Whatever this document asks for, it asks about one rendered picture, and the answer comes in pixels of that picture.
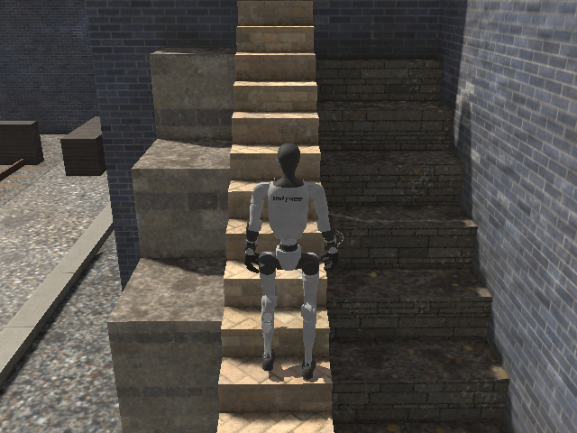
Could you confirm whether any right robot hand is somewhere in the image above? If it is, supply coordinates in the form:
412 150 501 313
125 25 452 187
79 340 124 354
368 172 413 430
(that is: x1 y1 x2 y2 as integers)
318 250 339 271

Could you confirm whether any left robot hand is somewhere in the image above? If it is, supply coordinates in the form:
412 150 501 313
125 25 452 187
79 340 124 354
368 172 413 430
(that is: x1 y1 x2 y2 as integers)
244 253 260 273

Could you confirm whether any right robot upper arm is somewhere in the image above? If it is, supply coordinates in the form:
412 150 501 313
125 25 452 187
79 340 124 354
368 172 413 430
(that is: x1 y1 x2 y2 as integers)
307 182 331 232

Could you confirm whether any left robot upper arm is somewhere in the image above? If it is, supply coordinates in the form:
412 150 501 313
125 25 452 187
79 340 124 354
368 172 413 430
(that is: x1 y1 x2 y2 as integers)
248 182 270 232

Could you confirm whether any robot left shin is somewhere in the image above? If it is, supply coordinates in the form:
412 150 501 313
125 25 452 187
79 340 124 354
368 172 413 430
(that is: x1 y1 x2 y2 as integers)
261 295 274 359

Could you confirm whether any right robot forearm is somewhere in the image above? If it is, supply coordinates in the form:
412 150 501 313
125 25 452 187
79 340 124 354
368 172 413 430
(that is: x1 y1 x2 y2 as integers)
322 218 338 254

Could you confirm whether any robot torso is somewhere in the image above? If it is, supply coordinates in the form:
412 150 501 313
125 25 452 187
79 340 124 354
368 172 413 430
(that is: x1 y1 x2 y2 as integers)
268 178 310 271

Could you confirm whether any left robot forearm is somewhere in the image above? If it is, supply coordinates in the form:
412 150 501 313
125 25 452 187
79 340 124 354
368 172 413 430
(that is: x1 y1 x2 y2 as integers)
245 218 259 255

